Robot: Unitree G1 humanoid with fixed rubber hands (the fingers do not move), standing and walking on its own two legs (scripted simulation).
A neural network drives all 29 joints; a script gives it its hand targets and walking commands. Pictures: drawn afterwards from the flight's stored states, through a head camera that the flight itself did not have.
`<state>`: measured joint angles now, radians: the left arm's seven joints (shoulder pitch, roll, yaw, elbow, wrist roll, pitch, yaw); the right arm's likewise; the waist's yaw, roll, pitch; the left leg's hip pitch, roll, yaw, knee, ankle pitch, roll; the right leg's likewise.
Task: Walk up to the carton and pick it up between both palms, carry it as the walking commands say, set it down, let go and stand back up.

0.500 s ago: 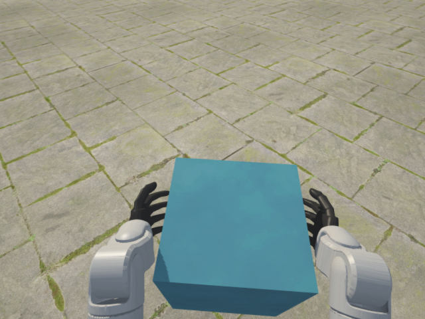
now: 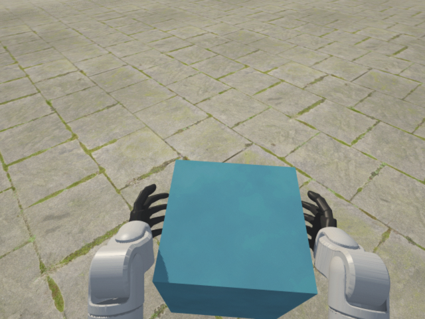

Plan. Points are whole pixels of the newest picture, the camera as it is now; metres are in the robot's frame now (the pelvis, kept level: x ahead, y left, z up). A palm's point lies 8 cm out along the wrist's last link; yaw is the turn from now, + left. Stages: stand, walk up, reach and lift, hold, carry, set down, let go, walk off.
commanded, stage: carry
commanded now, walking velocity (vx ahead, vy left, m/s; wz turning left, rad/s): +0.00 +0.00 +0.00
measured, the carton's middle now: (228, 245) +0.26 +0.00 +0.03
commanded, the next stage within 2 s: hold in 0.30 s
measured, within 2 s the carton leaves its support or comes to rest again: neither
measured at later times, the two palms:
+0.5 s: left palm (154, 250) +0.25 +0.14 +0.02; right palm (311, 255) +0.26 -0.16 +0.01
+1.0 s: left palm (155, 233) +0.28 +0.14 +0.03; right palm (308, 234) +0.29 -0.15 +0.03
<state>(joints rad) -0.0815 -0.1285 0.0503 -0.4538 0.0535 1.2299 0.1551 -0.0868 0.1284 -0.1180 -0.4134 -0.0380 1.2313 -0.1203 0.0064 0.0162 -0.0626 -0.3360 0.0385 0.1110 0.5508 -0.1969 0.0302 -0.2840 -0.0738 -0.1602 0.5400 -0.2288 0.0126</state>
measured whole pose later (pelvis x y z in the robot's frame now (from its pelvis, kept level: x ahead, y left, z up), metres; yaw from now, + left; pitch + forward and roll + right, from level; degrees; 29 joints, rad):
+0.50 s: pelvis -0.01 +0.00 +0.00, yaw -1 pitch -3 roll +0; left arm -0.10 -0.12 0.08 0.05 0.13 0.84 0.12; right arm -0.15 0.08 -0.12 0.15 -0.13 0.80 -0.05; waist 0.00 0.01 0.04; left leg -0.29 0.02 0.10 0.51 -0.17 0.03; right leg -0.26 -0.02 -0.05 0.52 -0.21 0.00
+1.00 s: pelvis -0.02 +0.00 +0.00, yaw -2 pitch -4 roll +0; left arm -0.26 -0.15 0.26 0.23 0.22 0.73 0.06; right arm -0.41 0.15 -0.26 0.45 -0.32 0.67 0.01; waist -0.03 0.01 0.03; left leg -0.28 0.02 0.10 0.53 -0.17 0.03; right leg -0.26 0.00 -0.02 0.54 -0.21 0.00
